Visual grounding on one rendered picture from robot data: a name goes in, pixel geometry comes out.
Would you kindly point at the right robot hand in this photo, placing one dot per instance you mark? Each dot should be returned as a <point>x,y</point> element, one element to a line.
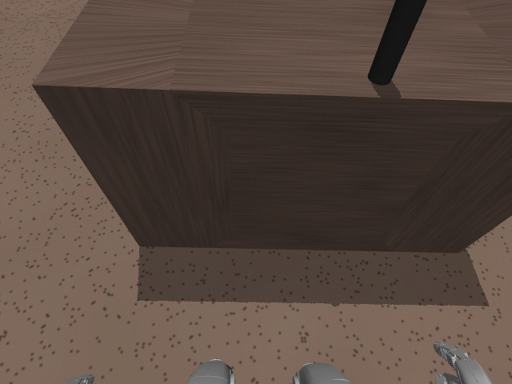
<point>469,371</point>

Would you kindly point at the bottle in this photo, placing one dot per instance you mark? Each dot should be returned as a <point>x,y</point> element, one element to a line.
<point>402,21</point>

